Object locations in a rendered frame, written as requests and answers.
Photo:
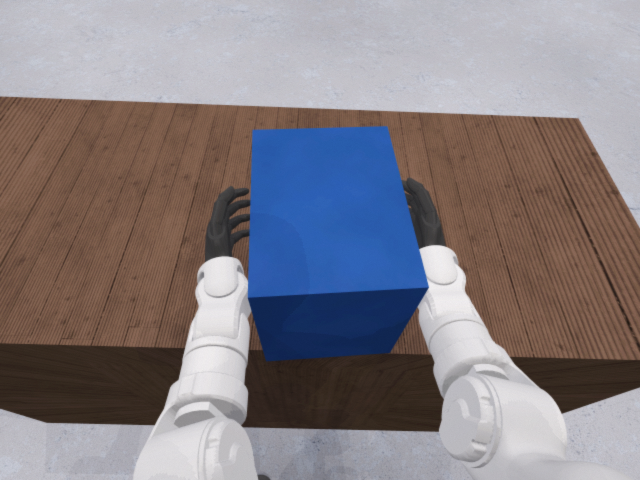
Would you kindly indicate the right robot forearm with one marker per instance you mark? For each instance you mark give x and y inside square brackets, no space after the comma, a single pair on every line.
[455,335]

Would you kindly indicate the left robot forearm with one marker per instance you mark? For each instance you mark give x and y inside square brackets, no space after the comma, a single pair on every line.
[212,376]

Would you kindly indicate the pedestal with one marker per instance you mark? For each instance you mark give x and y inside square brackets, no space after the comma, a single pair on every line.
[104,208]

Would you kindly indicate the robot right hand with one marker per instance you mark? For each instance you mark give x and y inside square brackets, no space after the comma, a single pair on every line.
[424,215]

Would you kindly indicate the robot right upper arm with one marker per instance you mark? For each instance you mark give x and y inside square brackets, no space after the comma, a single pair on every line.
[505,430]

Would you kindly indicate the robot left hand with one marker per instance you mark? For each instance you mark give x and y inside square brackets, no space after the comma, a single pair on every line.
[219,241]

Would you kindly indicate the robot left upper arm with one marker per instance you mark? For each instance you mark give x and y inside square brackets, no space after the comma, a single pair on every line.
[214,449]

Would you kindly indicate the carton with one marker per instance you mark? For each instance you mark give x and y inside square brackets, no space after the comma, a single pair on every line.
[334,264]

